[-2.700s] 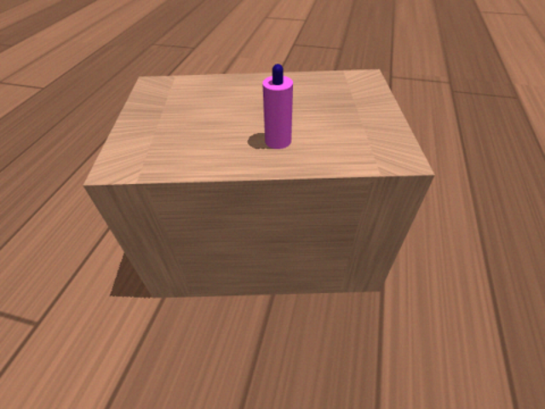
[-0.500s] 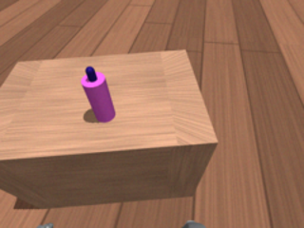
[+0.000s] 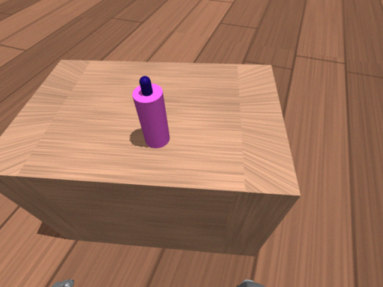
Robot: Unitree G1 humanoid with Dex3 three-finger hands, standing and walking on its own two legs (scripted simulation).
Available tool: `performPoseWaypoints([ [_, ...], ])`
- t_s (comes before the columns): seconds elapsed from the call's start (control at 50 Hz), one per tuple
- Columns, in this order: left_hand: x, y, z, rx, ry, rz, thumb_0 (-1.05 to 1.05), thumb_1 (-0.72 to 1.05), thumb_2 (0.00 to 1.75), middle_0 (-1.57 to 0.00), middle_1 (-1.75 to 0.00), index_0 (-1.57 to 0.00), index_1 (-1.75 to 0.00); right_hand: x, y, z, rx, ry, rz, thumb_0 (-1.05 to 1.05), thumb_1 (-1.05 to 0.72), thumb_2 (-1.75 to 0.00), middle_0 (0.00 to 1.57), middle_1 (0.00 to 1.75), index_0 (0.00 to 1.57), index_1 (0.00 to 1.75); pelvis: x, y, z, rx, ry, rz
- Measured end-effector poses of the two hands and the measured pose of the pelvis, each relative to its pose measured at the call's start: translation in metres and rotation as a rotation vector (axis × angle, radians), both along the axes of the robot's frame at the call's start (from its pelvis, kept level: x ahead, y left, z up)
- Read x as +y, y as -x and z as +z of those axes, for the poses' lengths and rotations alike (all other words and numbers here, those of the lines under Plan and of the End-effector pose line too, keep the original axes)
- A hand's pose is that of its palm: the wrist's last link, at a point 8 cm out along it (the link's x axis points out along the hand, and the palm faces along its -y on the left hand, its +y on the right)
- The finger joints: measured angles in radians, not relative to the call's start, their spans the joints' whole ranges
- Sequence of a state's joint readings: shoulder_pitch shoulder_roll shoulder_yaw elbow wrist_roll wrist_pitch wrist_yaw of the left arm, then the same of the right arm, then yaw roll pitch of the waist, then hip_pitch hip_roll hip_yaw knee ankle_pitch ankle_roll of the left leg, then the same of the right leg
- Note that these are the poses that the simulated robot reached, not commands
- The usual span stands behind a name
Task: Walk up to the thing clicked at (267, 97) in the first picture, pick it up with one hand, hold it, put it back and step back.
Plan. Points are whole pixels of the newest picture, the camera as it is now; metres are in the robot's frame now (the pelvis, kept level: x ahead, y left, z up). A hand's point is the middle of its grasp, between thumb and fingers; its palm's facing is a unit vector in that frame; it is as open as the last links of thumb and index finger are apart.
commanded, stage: walk up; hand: left
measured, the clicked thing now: (151, 112) +0.56 +0.15 +0.02
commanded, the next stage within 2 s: stand in 1.52 s
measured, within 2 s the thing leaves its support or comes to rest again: neither
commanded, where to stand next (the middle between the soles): +0.07 +0.03 m, yaw -4 degrees
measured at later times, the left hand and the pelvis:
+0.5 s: hand out of the picture +0.06 +0.29 -0.13, palm faces -0.03 -0.93 -0.36, open 7.4 cm; pelvis +0.01 +0.02 +0.02, yaw -2 degrees
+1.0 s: hand out of the picture +0.13 +0.27 -0.12, palm faces -0.10 -0.93 -0.35, open 7.4 cm; pelvis +0.02 +0.02 +0.03, yaw -4 degrees
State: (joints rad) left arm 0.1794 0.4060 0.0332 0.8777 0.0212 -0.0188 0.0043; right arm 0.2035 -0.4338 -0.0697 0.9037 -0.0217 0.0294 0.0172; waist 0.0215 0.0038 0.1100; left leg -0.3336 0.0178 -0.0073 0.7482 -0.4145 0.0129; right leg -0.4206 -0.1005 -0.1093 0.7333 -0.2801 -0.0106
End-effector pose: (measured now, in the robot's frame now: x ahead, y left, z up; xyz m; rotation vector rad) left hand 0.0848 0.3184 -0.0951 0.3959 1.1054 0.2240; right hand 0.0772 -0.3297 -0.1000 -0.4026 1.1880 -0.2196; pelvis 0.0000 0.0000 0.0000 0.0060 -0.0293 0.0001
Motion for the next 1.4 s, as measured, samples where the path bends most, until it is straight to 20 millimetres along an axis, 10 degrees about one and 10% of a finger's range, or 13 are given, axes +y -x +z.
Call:
performPoseWaypoints([
  [0.38,0.016,0.045,-0.002,0.123,0.049,0.049,0.01,0.90,0.90,-0.20,-0.30,-0.20,-0.30,0.060,-0.013,0.005,-0.064,-0.092,0.016,0.01,-0.90,-0.90,0.20,0.30,0.20,0.30,0.023,0.002,0.016,-0.023,0.019,-0.020],
  [0.86,-0.004,-0.041,0.014,0.036,0.073,-0.049,0.01,0.90,0.90,-0.20,-0.30,-0.20,-0.30,0.042,-0.004,0.020,-0.024,-0.068,-0.099,0.01,-0.90,-0.90,0.20,0.30,0.20,0.30,0.022,-0.017,0.032,-0.020,0.006,-0.060],
  [1.4,-0.010,-0.048,0.014,0.090,0.059,-0.060,0.01,0.90,0.90,-0.20,-0.30,-0.20,-0.30,0.044,0.006,0.012,0.018,-0.096,-0.156,0.01,-0.90,-0.90,0.20,0.30,0.20,0.30,0.019,-0.026,0.033,-0.018,0.002,-0.092],
])
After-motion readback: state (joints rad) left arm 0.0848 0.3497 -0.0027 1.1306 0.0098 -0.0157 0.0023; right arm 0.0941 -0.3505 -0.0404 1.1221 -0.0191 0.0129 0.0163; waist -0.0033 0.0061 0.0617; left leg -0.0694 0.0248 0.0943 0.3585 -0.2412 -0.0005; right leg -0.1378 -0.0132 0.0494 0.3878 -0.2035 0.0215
